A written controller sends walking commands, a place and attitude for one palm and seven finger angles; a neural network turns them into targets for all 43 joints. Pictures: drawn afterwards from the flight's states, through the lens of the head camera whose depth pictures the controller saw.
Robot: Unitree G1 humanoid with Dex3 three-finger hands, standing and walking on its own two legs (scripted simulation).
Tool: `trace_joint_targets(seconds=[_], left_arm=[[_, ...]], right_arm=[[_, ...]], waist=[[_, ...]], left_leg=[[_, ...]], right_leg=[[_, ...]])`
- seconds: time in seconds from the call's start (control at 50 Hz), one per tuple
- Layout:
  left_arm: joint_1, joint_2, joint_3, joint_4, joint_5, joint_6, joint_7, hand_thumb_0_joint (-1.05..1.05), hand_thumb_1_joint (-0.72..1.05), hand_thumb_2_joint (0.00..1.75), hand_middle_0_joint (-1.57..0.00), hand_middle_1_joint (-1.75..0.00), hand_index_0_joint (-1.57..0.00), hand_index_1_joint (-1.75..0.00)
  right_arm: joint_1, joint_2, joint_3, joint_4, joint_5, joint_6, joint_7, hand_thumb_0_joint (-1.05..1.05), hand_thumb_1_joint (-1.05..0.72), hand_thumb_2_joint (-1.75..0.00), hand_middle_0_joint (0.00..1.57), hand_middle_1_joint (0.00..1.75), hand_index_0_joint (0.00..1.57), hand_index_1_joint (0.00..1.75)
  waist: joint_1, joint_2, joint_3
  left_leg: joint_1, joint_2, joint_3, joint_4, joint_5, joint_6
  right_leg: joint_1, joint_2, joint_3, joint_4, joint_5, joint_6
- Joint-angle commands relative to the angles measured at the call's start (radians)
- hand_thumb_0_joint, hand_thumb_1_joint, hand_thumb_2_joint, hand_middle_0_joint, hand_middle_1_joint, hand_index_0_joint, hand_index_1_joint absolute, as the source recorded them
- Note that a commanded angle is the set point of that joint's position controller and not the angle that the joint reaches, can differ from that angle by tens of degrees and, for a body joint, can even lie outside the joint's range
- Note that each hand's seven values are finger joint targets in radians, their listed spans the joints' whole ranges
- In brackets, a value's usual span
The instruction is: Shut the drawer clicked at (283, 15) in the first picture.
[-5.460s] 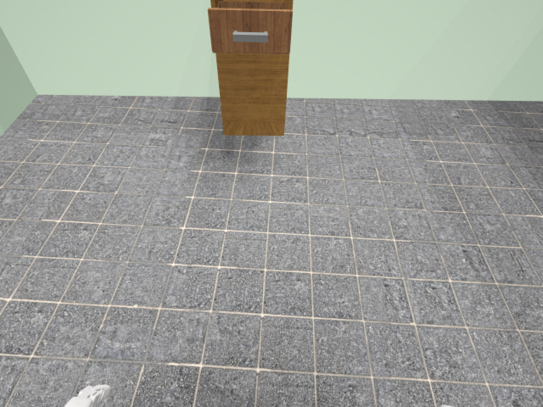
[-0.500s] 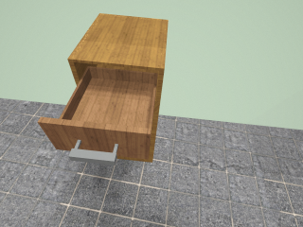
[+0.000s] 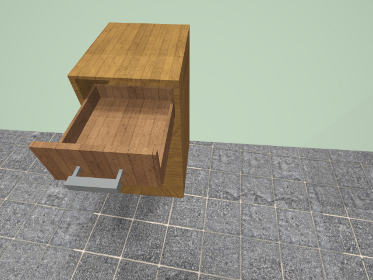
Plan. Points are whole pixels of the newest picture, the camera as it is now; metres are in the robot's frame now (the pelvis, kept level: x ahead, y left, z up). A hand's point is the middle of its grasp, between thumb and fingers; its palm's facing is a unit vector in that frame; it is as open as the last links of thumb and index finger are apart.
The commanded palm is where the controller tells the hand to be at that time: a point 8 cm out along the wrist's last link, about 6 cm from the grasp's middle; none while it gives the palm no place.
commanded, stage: come to a stop and stand still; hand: left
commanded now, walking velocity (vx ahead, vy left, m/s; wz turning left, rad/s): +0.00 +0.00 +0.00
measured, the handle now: (96, 177) +0.37 +0.27 -0.04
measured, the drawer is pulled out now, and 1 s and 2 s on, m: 0.30 0.30 0.30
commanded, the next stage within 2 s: look again from close up in 0.66 s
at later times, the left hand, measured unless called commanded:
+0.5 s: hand out of the picture -0.07 +0.16 -0.17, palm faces +0.07 -0.98 -0.16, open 7.4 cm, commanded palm none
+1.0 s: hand out of the picture +0.00 +0.21 -0.17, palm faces +0.02 -0.97 -0.24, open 7.4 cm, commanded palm none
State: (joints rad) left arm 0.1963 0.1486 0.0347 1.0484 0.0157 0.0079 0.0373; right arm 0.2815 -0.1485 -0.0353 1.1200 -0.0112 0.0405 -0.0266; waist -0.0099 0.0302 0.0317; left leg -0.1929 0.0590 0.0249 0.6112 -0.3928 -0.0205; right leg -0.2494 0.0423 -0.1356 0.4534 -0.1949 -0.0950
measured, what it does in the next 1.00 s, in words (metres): steps on the spot: left foot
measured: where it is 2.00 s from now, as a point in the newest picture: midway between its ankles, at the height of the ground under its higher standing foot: outside the picture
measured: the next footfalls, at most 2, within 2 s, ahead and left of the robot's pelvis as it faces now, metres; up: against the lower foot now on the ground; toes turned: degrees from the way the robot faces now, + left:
left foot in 0.04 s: -0.01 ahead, +0.14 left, +0.00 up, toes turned +2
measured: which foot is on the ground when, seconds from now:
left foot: up 0.00-0.02, down 0.04-1.00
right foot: down 0.00-1.00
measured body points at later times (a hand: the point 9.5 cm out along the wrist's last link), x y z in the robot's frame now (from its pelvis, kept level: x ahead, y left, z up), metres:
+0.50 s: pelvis -0.04 +0.00 +0.01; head -0.04 +0.01 +0.45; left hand -0.08 +0.21 -0.16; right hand -0.09 -0.19 -0.16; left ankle -0.05 +0.14 -0.74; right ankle +0.04 -0.06 -0.74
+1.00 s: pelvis -0.02 +0.03 +0.00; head -0.04 +0.01 +0.45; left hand +0.00 +0.26 -0.15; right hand -0.06 -0.16 -0.18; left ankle -0.05 +0.14 -0.74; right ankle +0.04 -0.06 -0.74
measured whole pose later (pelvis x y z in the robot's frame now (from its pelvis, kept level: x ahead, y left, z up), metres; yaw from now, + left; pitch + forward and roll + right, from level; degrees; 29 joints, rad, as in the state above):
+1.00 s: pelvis -0.02 +0.03 +0.00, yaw -1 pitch +0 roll +1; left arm 0.32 0.13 0.01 1.10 0.02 0.00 0.04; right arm 0.42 -0.12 0.00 1.06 -0.03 -0.02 -0.02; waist -0.02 0.04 -0.06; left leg -0.18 -0.02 0.07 0.52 -0.33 0.03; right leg -0.34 -0.02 -0.07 0.54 -0.20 -0.04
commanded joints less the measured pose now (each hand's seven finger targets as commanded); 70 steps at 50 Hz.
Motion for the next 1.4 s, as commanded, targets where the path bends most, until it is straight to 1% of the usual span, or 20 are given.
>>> trace_joint_targets(seconds=[0.0,0.04,0.08,0.2,0.32,0.46,0.72,0.74,0.76,0.78,0.8,0.82,0.84,0.88,0.92,0.96,1.02,1.08,1.24,1.38], left_arm=[[0.058,0.105,0.015,-0.011,-0.018,-0.012,0.001,0.0,0.9,0.9,-0.2,-0.3,-0.2,-0.3],[0.069,0.083,0.01,-0.002,-0.018,-0.013,-0.001,0.0,0.9,0.9,-0.2,-0.3,-0.2,-0.3],[0.068,0.104,0.013,0.018,-0.016,-0.006,-0.002,0.0,0.9,0.9,-0.2,-0.3,-0.2,-0.3],[0.12,0.091,0.002,0.05,-0.009,-0.002,-0.004,0.0,0.9,0.9,-0.2,-0.3,-0.2,-0.3],[0.156,0.078,0.002,0.054,-0.006,-0.006,-0.001,0.0,0.9,0.9,-0.2,-0.3,-0.2,-0.3],[0.192,0.056,0.003,0.06,-0.006,-0.01,0.0,0.0,0.9,0.9,-0.2,-0.3,-0.2,-0.3],[0.208,0.036,-0.003,0.069,-0.005,-0.018,0.004,0.0,0.9,0.9,-0.2,-0.3,-0.2,-0.3],[0.255,0.079,-0.014,0.069,0.006,-0.03,0.04,0.0,0.9,0.9,-0.2,-0.3,-0.2,-0.3],[0.213,0.125,-0.004,0.029,0.003,-0.036,0.028,0.0,0.9,0.9,-0.2,-0.3,-0.2,-0.3],[0.168,0.128,0.005,0.007,0.009,-0.038,0.023,0.0,0.9,0.9,-0.2,-0.3,-0.2,-0.3],[0.138,0.131,0.009,-0.006,0.008,-0.042,0.022,0.0,0.9,0.9,-0.2,-0.3,-0.2,-0.3],[0.122,0.134,0.011,-0.015,0.005,-0.042,0.021,0.0,0.9,0.9,-0.2,-0.3,-0.2,-0.3],[0.119,0.104,0.006,-0.012,0.003,-0.04,0.018,0.0,0.9,0.9,-0.2,-0.3,-0.2,-0.3],[0.13,0.065,-0.002,-0.009,0.001,-0.031,0.009,0.0,0.9,0.9,-0.2,-0.3,-0.2,-0.3],[0.158,0.048,-0.01,-0.005,0.001,-0.029,0.004,0.0,0.9,0.9,-0.2,-0.3,-0.2,-0.3],[0.173,0.033,-0.017,0.01,0.0,-0.038,-0.002,0.0,0.9,0.9,-0.2,-0.3,-0.2,-0.3],[0.166,0.042,-0.022,0.018,-0.007,-0.045,-0.003,0.0,0.9,0.9,-0.2,-0.3,-0.2,-0.3],[0.157,0.048,-0.022,0.016,-0.011,-0.048,0.0,0.0,0.9,0.9,-0.2,-0.3,-0.2,-0.3],[0.142,0.068,-0.019,0.02,-0.013,-0.049,0.003,0.0,0.9,0.9,-0.2,-0.3,-0.2,-0.3],[0.148,0.072,-0.022,0.04,-0.012,-0.048,0.003,0.0,0.9,0.9,-0.2,-0.3,-0.2,-0.3]], right_arm=[[0.118,-0.05,0.003,0.009,-0.003,-0.034,-0.014,0.0,-0.9,-0.9,0.2,0.3,0.2,0.3],[0.091,-0.079,0.005,0.003,-0.007,-0.038,-0.018,0.0,-0.9,-0.9,0.2,0.3,0.2,0.3],[0.068,-0.056,0.01,0.007,-0.005,-0.037,-0.016,0.0,-0.9,-0.9,0.2,0.3,0.2,0.3],[0.124,-0.04,0.016,0.009,-0.008,-0.023,-0.015,0.0,-0.9,-0.9,0.2,0.3,0.2,0.3],[0.183,-0.029,0.017,0.013,-0.007,-0.021,-0.012,0.0,-0.9,-0.9,0.2,0.3,0.2,0.3],[0.204,-0.016,0.019,0.009,-0.009,-0.032,-0.013,0.0,-0.9,-0.9,0.2,0.3,0.2,0.3],[0.239,-0.002,0.023,0.015,-0.006,-0.044,-0.015,0.0,-0.9,-0.9,0.2,0.3,0.2,0.3],[0.09,-0.075,0.009,-0.053,-0.006,-0.056,0.001,0.0,-0.9,-0.9,0.2,0.3,0.2,0.3],[0.165,-0.015,0.018,-0.08,-0.011,-0.041,0.004,0.0,-0.9,-0.9,0.2,0.3,0.2,0.3],[0.208,0.005,0.018,-0.067,-0.014,-0.043,0.004,0.0,-0.9,-0.9,0.2,0.3,0.2,0.3],[0.259,0.011,0.019,-0.055,-0.012,-0.048,0.007,0.0,-0.9,-0.9,0.2,0.3,0.2,0.3],[0.286,0.015,0.023,-0.056,-0.015,-0.049,0.01,0.0,-0.9,-0.9,0.2,0.3,0.2,0.3],[0.292,0.013,0.023,-0.057,-0.014,-0.052,0.008,0.0,-0.9,-0.9,0.2,0.3,0.2,0.3],[0.26,-0.016,0.022,-0.072,-0.018,-0.058,0.005,0.0,-0.9,-0.9,0.2,0.3,0.2,0.3],[0.197,-0.039,0.022,-0.092,-0.018,-0.07,0.003,0.0,-0.9,-0.9,0.2,0.3,0.2,0.3],[0.164,-0.052,0.028,-0.1,-0.009,-0.082,-0.002,0.0,-0.9,-0.9,0.2,0.3,0.2,0.3],[0.185,-0.055,0.035,-0.081,-0.006,-0.088,-0.005,0.0,-0.9,-0.9,0.2,0.3,0.2,0.3],[0.186,-0.064,0.042,-0.064,-0.006,-0.091,-0.008,0.0,-0.9,-0.9,0.2,0.3,0.2,0.3],[0.148,-0.073,0.046,-0.034,-0.005,-0.089,-0.012,0.0,-0.9,-0.9,0.2,0.3,0.2,0.3],[0.123,-0.074,0.05,-0.01,-0.003,-0.078,-0.013,0.0,-0.9,-0.9,0.2,0.3,0.2,0.3]], waist=[[0.002,-0.016,-0.044],[0.025,0.019,-0.028],[0.03,0.088,0.01],[0.019,-0.026,0.129],[0.007,-0.08,0.1],[0.013,-0.008,0.07],[0.016,-0.046,0.085],[0.052,0.018,0.137],[-0.005,0.004,-0.018],[-0.029,-0.011,-0.027],[-0.051,-0.015,-0.063],[-0.051,-0.022,-0.079],[-0.052,-0.038,-0.031],[-0.027,0.021,0.055],[0.008,0.099,0.097],[0.028,0.017,0.108],[0.016,-0.059,0.102],[0.008,-0.04,0.082],[0.004,-0.023,0.009],[0.005,-0.025,0.028]], left_leg=[[0.076,0.043,-0.062,-0.264,0.194,0.033],[0.003,0.092,-0.09,-0.273,0.19,0.052],[-0.061,0.07,-0.081,-0.313,0.107,0.045],[-0.096,0.025,-0.046,-0.324,-0.014,0.042],[-0.065,0.011,-0.033,-0.301,-0.015,0.05],[-0.111,0.015,-0.054,-0.314,-0.035,0.056],[-0.131,0.027,-0.068,-0.321,-0.006,0.058],[-0.165,0.023,0.059,-0.126,0.007,0.004],[-0.115,-0.048,0.014,-0.019,-0.049,0.017],[-0.061,-0.045,0.022,-0.003,-0.019,0.031],[-0.003,-0.032,0.023,-0.034,0.033,0.037],[0.033,-0.042,0.023,-0.081,0.058,0.035],[0.006,-0.029,-0.004,-0.126,0.046,0.043],[-0.136,0.019,-0.086,-0.238,-0.043,0.066],[-0.24,0.068,-0.159,-0.362,-0.075,0.081],[-0.278,0.07,-0.161,-0.369,-0.012,0.084],[-0.196,0.047,-0.126,-0.345,0.105,0.072],[-0.123,0.036,-0.097,-0.32,0.218,0.065],[-0.028,0.034,-0.07,-0.294,0.336,0.055],[-0.017,0.03,-0.055,-0.292,0.255,0.048]], right_leg=[[0.041,-0.187,0.235,-0.158,0.006,0.023],[0.088,-0.138,0.196,-0.159,0.027,0.074],[0.132,-0.144,0.186,-0.154,0.003,0.077],[0.027,-0.148,0.225,-0.24,-0.219,0.08],[-0.016,-0.151,0.232,-0.266,-0.292,0.087],[0.004,-0.142,0.222,-0.218,-0.239,0.079],[0.011,-0.143,0.215,-0.175,-0.172,0.07],[0.006,-0.169,0.2,-0.144,-0.013,0.12],[-0.034,-0.244,0.339,-0.2,-0.339,0.036],[-0.124,-0.277,0.364,-0.227,-0.437,-0.011],[-0.153,-0.271,0.317,-0.205,-0.396,-0.026],[-0.159,-0.243,0.269,-0.167,-0.358,-0.024],[-0.187,-0.213,0.256,-0.132,-0.359,-0.01],[-0.151,-0.148,0.213,-0.067,-0.312,0.021],[-0.044,-0.102,0.152,0.033,-0.131,0.038],[0.051,-0.106,0.15,0.028,-0.008,0.044],[0.059,-0.126,0.173,-0.006,0.039,0.038],[0.072,-0.141,0.179,-0.012,0.111,0.037],[0.127,-0.155,0.178,-0.003,0.228,0.037],[0.133,-0.171,0.19,-0.028,0.212,0.032]])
